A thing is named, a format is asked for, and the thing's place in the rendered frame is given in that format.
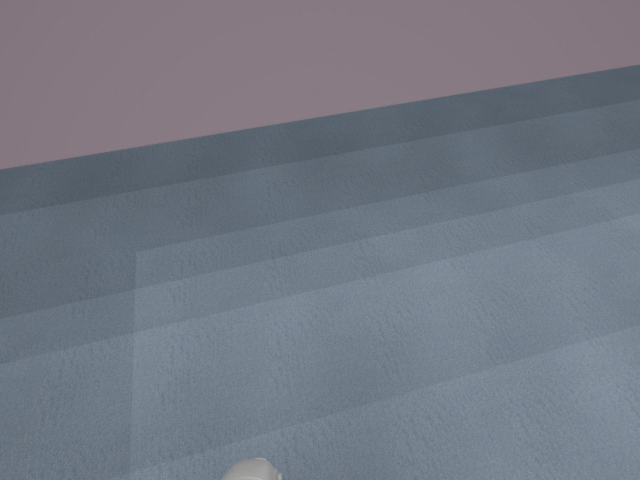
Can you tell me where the robot left thigh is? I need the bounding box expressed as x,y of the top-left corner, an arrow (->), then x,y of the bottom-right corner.
221,459 -> 282,480

